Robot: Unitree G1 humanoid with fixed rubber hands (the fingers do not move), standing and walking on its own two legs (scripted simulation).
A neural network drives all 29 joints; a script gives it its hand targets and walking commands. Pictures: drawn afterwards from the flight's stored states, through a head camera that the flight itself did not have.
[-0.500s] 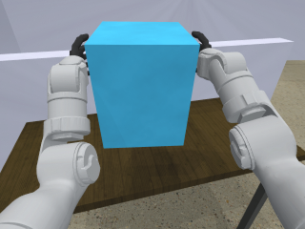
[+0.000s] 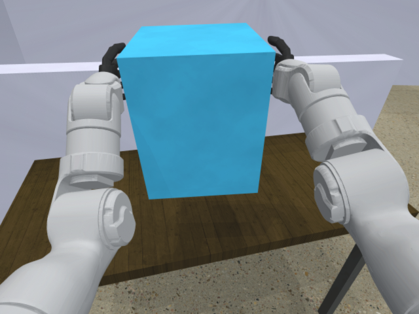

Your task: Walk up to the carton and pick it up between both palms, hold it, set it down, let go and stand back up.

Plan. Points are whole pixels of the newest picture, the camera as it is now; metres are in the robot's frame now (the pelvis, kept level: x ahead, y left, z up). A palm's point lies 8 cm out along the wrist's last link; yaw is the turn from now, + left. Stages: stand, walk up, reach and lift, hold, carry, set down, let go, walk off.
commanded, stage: hold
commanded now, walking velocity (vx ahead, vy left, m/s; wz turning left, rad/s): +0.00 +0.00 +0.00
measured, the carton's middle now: (198, 108) +0.39 +0.00 +0.27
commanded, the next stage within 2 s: none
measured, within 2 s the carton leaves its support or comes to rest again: neither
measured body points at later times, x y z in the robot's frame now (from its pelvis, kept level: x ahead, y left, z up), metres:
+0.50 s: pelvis +0.00 +0.00 +0.00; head -0.09 +0.02 +0.44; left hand +0.40 +0.15 +0.32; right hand +0.38 -0.15 +0.33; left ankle +0.02 +0.13 -0.75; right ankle +0.00 -0.12 -0.75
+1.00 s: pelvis +0.01 +0.00 +0.00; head -0.10 +0.00 +0.44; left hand +0.39 +0.14 +0.33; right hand +0.38 -0.16 +0.33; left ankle +0.02 +0.13 -0.75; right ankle +0.00 -0.12 -0.75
